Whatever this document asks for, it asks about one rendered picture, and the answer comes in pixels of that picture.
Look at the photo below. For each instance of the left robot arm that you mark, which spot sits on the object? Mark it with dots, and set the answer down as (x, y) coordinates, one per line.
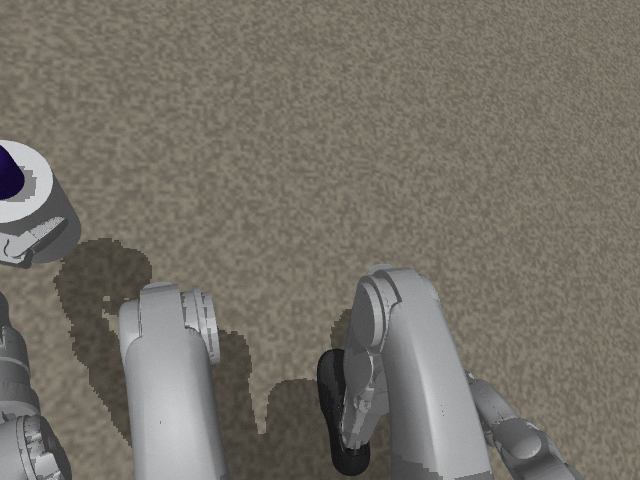
(29, 450)

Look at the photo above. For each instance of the right robot foot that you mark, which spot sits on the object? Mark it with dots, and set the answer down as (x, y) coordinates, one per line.
(331, 389)

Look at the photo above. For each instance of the right robot arm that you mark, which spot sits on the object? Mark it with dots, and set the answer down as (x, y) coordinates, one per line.
(530, 454)

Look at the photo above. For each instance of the left robot hand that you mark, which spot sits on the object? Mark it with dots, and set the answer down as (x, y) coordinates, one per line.
(18, 251)

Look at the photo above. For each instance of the bottle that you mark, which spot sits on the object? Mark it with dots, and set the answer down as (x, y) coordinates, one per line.
(30, 194)

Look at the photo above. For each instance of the right robot hand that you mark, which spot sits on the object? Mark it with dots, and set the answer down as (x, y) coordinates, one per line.
(491, 406)

